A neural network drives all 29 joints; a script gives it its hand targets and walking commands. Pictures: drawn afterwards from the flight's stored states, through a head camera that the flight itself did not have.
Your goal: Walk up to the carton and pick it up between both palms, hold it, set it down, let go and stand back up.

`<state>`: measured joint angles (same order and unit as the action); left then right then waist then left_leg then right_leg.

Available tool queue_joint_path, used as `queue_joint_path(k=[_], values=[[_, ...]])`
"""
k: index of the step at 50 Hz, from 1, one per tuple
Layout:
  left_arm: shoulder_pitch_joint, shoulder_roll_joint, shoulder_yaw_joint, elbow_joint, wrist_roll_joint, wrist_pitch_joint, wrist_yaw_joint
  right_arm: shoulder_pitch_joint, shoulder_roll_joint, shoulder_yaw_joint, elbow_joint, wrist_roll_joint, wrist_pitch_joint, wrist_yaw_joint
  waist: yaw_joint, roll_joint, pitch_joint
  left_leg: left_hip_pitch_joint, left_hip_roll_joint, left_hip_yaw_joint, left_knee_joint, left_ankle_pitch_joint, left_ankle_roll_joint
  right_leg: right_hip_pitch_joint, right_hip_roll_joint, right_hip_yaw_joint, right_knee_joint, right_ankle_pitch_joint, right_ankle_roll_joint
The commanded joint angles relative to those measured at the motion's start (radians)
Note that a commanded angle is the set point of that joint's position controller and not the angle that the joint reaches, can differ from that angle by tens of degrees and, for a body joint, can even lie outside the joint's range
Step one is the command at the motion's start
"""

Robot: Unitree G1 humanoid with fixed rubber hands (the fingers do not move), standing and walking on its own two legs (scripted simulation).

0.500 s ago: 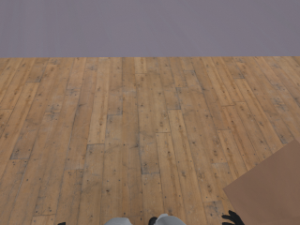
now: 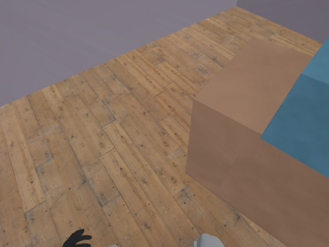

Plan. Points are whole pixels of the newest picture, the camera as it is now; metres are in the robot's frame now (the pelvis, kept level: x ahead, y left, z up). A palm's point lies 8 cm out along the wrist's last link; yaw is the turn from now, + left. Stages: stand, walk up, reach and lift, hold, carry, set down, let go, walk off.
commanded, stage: walk up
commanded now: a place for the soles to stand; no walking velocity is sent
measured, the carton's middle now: out of the picture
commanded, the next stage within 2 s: none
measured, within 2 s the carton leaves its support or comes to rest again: neither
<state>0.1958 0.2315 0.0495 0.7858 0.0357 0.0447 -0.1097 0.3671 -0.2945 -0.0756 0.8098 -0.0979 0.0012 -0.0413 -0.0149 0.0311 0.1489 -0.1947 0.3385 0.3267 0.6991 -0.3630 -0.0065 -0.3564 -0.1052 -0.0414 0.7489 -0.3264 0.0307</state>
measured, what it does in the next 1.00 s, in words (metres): steps to the right, turning right: left foot, then right foot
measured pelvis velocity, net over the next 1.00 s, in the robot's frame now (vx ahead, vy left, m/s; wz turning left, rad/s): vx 0.13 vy -0.16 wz -0.69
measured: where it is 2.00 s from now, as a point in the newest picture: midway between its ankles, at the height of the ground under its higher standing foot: outside the picture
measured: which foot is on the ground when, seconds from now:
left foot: up 0.00-0.46, down 0.48-0.86, up 0.88-1.00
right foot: down 0.00-0.50, up 0.52-0.82, down 0.84-1.00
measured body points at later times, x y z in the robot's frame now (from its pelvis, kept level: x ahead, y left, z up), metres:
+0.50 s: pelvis +0.10 -0.11 +0.01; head +0.12 -0.09 +0.46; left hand +0.22 +0.12 -0.13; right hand +0.15 -0.39 -0.09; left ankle +0.19 -0.05 -0.71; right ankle +0.05 -0.13 -0.71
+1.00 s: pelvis +0.13 -0.16 -0.01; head +0.14 -0.21 +0.44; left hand +0.36 -0.05 -0.12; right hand +0.02 -0.42 -0.16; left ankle +0.19 -0.06 -0.68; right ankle +0.09 -0.34 -0.71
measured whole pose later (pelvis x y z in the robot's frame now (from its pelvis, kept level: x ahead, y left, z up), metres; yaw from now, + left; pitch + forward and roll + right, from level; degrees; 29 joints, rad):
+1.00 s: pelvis +0.13 -0.16 -0.01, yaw -40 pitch -3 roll -1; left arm 0.20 0.16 -0.02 0.73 0.01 0.00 0.03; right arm 0.22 -0.31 -0.01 0.81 -0.01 0.07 -0.01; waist 0.00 0.10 0.13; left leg -0.42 0.07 0.05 1.05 -0.63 -0.01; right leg -0.43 0.00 0.11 0.74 -0.26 0.06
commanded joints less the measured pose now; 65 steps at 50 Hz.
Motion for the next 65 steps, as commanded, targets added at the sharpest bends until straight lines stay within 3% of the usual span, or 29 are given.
queue_joint_path(k=[1,3,5,6,10,14,21,23,24,25,26,27,30,36,40,42,43,44,45,48,52,55,56,57,58,59,60,62,65], values=[[0.291,0.383,0.092,-0.018,0.007,-0.023,0.069,-0.142,0.008,0.012,-0.223,0.009,0.007,0.016,0.157,-0.442,-0.094,-0.547,-0.273,-0.247,0.453,-0.526,0.021,0.268,-0.105,0.528,-0.475,0.073,-0.096],[0.206,0.255,0.055,-0.052,-0.021,-0.017,0.080,-0.154,-0.018,0.007,-0.220,0.036,0.010,-0.005,0.122,-0.346,-0.020,-0.562,-0.232,-0.315,0.447,-0.356,0.012,0.179,-0.107,0.553,-0.551,-0.140,-0.125],[0.105,0.214,0.038,-0.112,0.008,-0.021,0.097,0.009,-0.064,-0.009,-0.152,0.049,0.013,-0.018,0.053,-0.341,-0.127,-0.515,-0.250,-0.337,0.441,-0.165,0.031,0.295,-0.053,0.428,-0.464,0.100,-0.091],[0.067,0.206,0.039,-0.101,0.005,-0.024,0.098,0.050,-0.087,-0.009,-0.140,0.045,0.004,-0.015,0.019,-0.317,-0.153,-0.459,-0.244,-0.333,0.431,-0.091,0.032,0.278,-0.049,0.439,-0.437,0.225,-0.135],[0.106,0.153,0.036,-0.106,0.004,-0.027,0.082,-0.016,-0.065,-0.003,-0.145,0.066,-0.013,-0.004,0.051,-0.221,-0.176,-0.405,-0.283,-0.334,0.382,-0.049,0.048,0.234,-0.028,0.461,-0.431,0.261,-0.172],[0.175,0.136,0.037,-0.088,0.000,-0.028,0.086,-0.111,-0.050,-0.001,-0.164,0.071,-0.022,-0.012,0.090,-0.089,-0.106,-0.423,-0.323,-0.333,0.213,0.003,0.067,0.233,-0.044,0.526,-0.432,0.327,-0.130],[0.145,0.144,0.040,-0.093,0.010,-0.014,0.083,-0.105,0.002,0.018,-0.149,0.089,-0.048,-0.032,0.070,-0.091,-0.074,-0.107,-0.385,-0.290,-0.103,0.212,0.095,0.036,0.045,0.497,-0.342,0.444,-0.039],[0.082,0.168,0.041,-0.102,0.009,-0.021,0.078,0.018,-0.043,-0.002,-0.119,0.079,-0.062,-0.048,-0.020,-0.057,-0.148,0.199,-0.296,-0.361,-0.232,0.341,0.126,-0.138,0.087,0.439,-0.176,0.421,0.023],[0.088,0.133,0.041,-0.122,-0.002,-0.031,0.079,0.097,-0.115,-0.019,-0.116,0.068,-0.065,-0.057,-0.073,0.113,-0.244,0.342,-0.036,-0.624,-0.343,0.243,0.229,-0.243,0.204,0.304,0.155,0.167,0.084],[0.203,0.123,0.047,-0.096,0.028,-0.016,0.092,0.063,-0.142,-0.029,-0.116,0.079,-0.050,-0.063,0.003,0.154,-0.220,0.261,0.160,-0.857,-0.368,0.219,0.300,-0.259,0.245,0.276,0.414,-0.244,0.091],[0.256,0.142,0.050,-0.073,0.038,-0.006,0.101,0.007,-0.100,-0.023,-0.118,0.088,-0.037,-0.062,0.043,0.078,-0.147,0.161,0.199,-0.835,-0.392,0.206,0.357,-0.289,0.195,0.246,0.524,-0.231,0.094],[0.235,0.153,0.041,-0.072,0.029,-0.003,0.104,-0.054,-0.098,-0.023,-0.136,0.084,-0.042,-0.063,0.045,0.115,-0.157,0.144,0.223,-0.850,-0.380,0.218,0.403,-0.313,0.145,0.233,0.597,-0.235,0.091],[0.157,0.155,0.046,-0.070,0.032,0.005,0.072,-0.119,-0.027,0.025,-0.149,0.074,-0.065,-0.050,0.050,0.035,-0.147,-0.041,0.018,-0.518,-0.420,0.069,0.277,-0.215,0.131,0.218,0.503,-0.113,0.052],[0.095,0.042,-0.011,-0.125,-0.016,-0.027,0.063,-0.168,-0.097,0.030,-0.137,0.052,-0.048,0.001,0.015,0.216,-0.150,-0.021,-0.075,-0.193,-0.296,0.222,0.201,-0.132,0.111,0.050,0.142,-0.053,0.024],[0.142,0.053,-0.014,-0.106,-0.009,-0.056,0.093,-0.167,-0.129,0.027,-0.100,0.066,0.003,0.032,0.050,0.162,-0.160,-0.141,-0.126,-0.084,-0.047,0.349,0.132,0.156,0.163,-0.052,-0.164,0.290,0.008],[0.198,0.162,0.015,-0.096,-0.002,-0.075,0.116,-0.111,-0.084,0.041,-0.093,0.070,0.018,0.045,0.084,-0.037,-0.196,-0.257,-0.197,-0.085,0.157,0.087,0.057,0.291,0.071,0.136,-0.178,0.538,-0.027],[0.226,0.259,0.033,-0.098,-0.004,-0.081,0.125,-0.122,-0.019,0.057,-0.113,0.076,0.031,0.045,0.084,-0.289,-0.205,-0.371,-0.256,-0.136,0.350,-0.320,0.022,0.278,-0.127,0.452,-0.245,0.608,-0.103],[0.208,0.269,0.026,-0.113,-0.027,-0.074,0.133,-0.113,-0.011,0.067,-0.115,0.082,0.051,0.041,0.064,-0.193,-0.189,-0.301,-0.256,-0.299,0.402,-0.356,0.011,0.142,-0.213,0.622,-0.316,0.483,-0.193],[0.186,0.279,0.044,-0.115,-0.032,-0.064,0.146,-0.125,-0.019,0.068,-0.117,0.100,0.060,0.033,0.080,-0.232,-0.171,-0.328,-0.251,-0.305,0.431,-0.345,0.001,0.101,-0.243,0.672,-0.364,0.327,-0.280],[0.037,0.218,0.018,-0.132,-0.020,-0.057,0.164,-0.064,-0.056,0.065,-0.084,0.095,0.043,0.035,0.038,-0.291,-0.202,-0.283,-0.231,-0.359,0.377,-0.273,0.001,0.090,-0.162,0.512,-0.340,0.339,-0.229],[-0.044,0.191,-0.002,-0.140,-0.011,-0.043,0.154,-0.019,-0.071,0.048,-0.064,0.082,0.041,0.037,0.026,-0.347,-0.253,-0.177,-0.283,-0.326,0.283,-0.200,-0.005,0.042,-0.114,0.471,-0.308,0.316,-0.213],[-0.102,0.190,-0.007,-0.131,-0.018,-0.024,0.147,0.057,-0.051,0.050,-0.043,0.087,0.026,0.039,-0.027,-0.288,-0.250,0.001,-0.313,-0.266,-0.063,0.003,0.003,-0.050,-0.037,0.365,-0.225,0.232,-0.146],[-0.084,0.177,-0.011,-0.117,-0.020,-0.022,0.141,0.051,-0.060,0.047,-0.027,0.080,0.016,0.042,-0.031,-0.191,-0.242,0.028,-0.303,-0.283,-0.183,0.061,0.009,-0.060,0.001,0.322,-0.128,0.248,-0.113],[-0.055,0.135,-0.022,-0.116,-0.022,-0.022,0.140,0.036,-0.114,0.042,-0.047,0.075,0.010,0.043,-0.017,-0.029,-0.225,0.027,-0.164,-0.469,-0.268,0.120,0.028,-0.126,0.076,0.243,0.044,0.195,-0.071],[-0.025,0.098,-0.031,-0.116,-0.022,-0.024,0.148,-0.040,-0.176,0.039,-0.065,0.095,0.015,0.047,0.013,0.128,-0.149,-0.004,-0.041,-0.619,-0.321,0.223,0.085,-0.248,0.196,0.152,0.110,-0.087,-0.030],[-0.014,0.113,-0.021,-0.096,-0.030,-0.022,0.165,-0.100,-0.197,0.029,-0.073,0.088,0.016,0.041,-0.008,0.201,-0.136,-0.160,0.081,-0.755,-0.409,0.085,0.193,-0.188,0.157,0.166,0.252,-0.291,-0.014],[-0.018,0.125,-0.023,-0.076,-0.031,-0.021,0.169,-0.126,-0.159,0.032,-0.068,0.086,0.018,0.035,-0.002,0.169,-0.056,-0.242,0.098,-0.768,-0.441,0.014,0.224,-0.184,0.146,0.202,0.365,-0.290,-0.023],[-0.041,0.112,-0.020,-0.051,-0.024,-0.028,0.151,-0.142,-0.104,0.059,-0.068,0.079,0.009,0.029,0.023,0.073,0.051,-0.164,0.001,-0.596,-0.406,0.217,0.147,-0.245,0.153,0.204,0.361,-0.194,-0.036],[0.032,0.073,-0.032,0.010,-0.020,-0.029,0.140,-0.049,-0.079,0.072,-0.012,0.067,-0.017,0.027,0.023,0.118,-0.073,0.001,-0.074,-0.453,-0.304,0.426,0.112,-0.174,0.118,0.136,0.197,-0.128,-0.020]])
